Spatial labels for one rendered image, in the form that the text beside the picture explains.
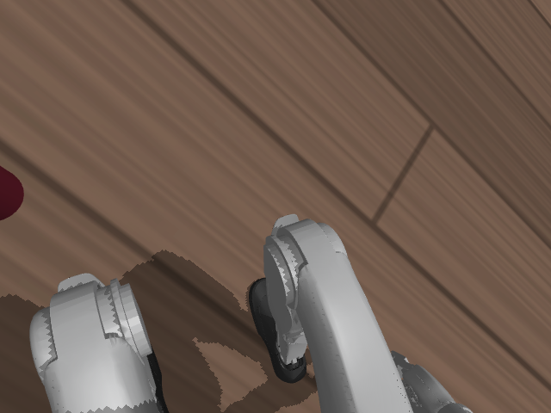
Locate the right robot foot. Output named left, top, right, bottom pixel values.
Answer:
left=249, top=278, right=306, bottom=383

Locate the right robot hand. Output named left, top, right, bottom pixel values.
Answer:
left=391, top=351, right=455, bottom=413

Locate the can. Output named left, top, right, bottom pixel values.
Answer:
left=0, top=166, right=24, bottom=220

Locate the left robot foot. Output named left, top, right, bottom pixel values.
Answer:
left=147, top=348, right=169, bottom=413

